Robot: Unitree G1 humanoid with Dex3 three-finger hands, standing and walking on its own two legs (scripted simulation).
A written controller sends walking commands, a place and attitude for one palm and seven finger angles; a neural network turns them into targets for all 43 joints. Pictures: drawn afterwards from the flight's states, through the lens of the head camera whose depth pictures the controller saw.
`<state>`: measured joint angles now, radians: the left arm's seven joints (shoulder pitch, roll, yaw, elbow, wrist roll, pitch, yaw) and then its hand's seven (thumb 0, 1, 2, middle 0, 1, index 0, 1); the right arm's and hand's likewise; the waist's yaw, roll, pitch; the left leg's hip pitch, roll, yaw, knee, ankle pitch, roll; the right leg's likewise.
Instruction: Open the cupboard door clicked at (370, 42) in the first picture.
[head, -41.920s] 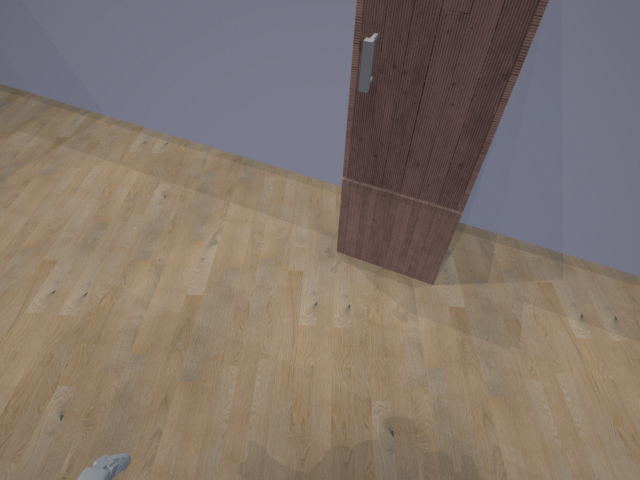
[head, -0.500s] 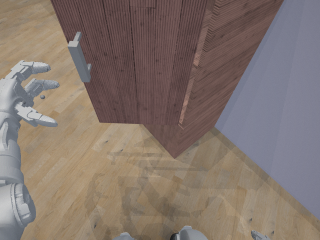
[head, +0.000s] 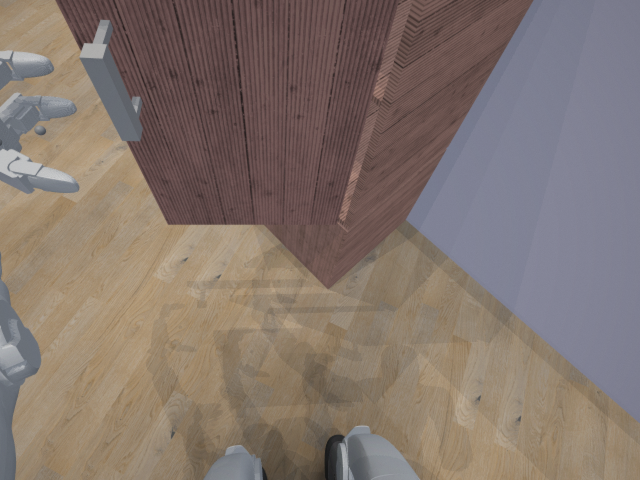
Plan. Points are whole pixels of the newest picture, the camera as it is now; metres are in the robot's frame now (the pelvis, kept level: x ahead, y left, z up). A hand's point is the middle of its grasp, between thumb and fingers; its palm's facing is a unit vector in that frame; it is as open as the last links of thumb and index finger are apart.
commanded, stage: move the hooked fingers beside the handle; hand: left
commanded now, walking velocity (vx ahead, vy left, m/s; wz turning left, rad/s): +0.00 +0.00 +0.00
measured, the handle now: (118, 84) +0.58 +0.21 +0.09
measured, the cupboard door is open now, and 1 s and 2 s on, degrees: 49 49 49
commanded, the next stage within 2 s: slide the fingers in behind the handle in 1.12 s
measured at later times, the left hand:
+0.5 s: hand (42, 112) +0.53 +0.28 +0.10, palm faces -0.03 -1.00 -0.01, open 14.0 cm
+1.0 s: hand (35, 118) +0.51 +0.28 +0.10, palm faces -0.02 -1.00 -0.01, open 14.0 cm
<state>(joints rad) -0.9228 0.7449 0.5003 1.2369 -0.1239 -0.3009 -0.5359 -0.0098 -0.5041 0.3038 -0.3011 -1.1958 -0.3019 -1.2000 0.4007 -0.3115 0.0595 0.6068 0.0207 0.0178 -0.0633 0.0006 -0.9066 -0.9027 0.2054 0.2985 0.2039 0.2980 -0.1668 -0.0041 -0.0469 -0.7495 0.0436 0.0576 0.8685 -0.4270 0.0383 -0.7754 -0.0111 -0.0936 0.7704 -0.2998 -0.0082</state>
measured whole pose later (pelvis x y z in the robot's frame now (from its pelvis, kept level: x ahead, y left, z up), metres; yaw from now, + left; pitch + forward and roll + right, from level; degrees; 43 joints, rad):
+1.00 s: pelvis +0.01 +0.01 -0.01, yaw -1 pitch +20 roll -4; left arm -0.97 0.79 0.52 1.25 -0.11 -0.30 -0.53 -0.01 -0.50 0.30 -0.30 -1.20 -0.30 -1.20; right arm 0.39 -0.30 0.07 0.56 0.01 0.10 -0.03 0.00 -0.91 -0.90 0.21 0.30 0.20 0.30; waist -0.19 0.00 -0.06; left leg -0.82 0.06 0.04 0.94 -0.47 0.04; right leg -0.83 0.00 -0.10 0.80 -0.32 0.00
